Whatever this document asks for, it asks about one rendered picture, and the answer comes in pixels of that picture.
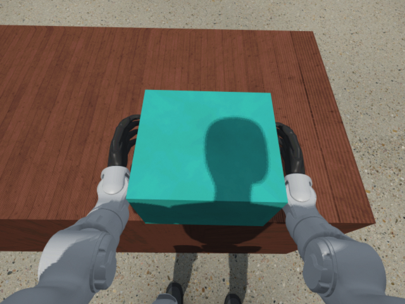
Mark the left robot hand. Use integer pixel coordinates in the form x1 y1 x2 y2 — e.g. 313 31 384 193
108 115 140 167

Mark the pedestal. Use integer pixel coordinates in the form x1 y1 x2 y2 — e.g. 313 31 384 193
0 25 376 254

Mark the robot left shin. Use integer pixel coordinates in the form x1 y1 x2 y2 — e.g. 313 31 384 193
156 293 177 302

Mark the robot right upper arm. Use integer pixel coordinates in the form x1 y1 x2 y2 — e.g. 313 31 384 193
302 237 405 304

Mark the robot left foot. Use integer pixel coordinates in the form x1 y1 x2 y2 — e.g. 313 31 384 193
166 282 183 304

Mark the robot right forearm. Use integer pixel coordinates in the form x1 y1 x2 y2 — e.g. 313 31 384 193
282 173 386 289

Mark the right robot hand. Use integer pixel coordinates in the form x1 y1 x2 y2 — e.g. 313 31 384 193
275 122 305 175

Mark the carton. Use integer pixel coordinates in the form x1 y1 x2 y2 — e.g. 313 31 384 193
126 90 288 226

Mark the robot left upper arm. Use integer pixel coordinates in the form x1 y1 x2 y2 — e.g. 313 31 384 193
0 230 116 304

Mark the robot left forearm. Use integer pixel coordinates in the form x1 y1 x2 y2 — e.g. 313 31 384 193
38 166 130 281

